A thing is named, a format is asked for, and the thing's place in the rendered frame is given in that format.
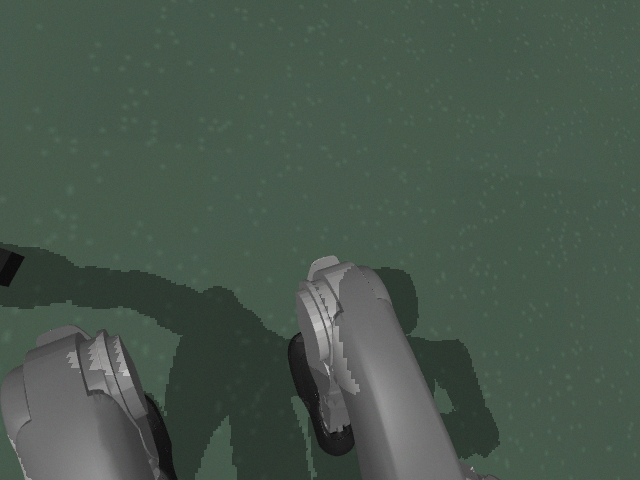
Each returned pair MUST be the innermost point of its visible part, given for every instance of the right robot hand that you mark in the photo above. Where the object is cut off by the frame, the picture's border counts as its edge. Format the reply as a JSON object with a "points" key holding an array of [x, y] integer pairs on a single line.
{"points": [[470, 474]]}

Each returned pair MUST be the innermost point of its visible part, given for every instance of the left robot foot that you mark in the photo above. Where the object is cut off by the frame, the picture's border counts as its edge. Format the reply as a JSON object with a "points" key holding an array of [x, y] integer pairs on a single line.
{"points": [[161, 439]]}

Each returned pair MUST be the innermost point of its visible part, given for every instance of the right robot foot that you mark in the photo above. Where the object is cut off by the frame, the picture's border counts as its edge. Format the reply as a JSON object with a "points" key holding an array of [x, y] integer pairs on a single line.
{"points": [[336, 444]]}

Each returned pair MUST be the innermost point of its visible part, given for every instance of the cube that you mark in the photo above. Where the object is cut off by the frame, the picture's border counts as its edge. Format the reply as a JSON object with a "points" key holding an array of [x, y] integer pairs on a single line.
{"points": [[9, 264]]}

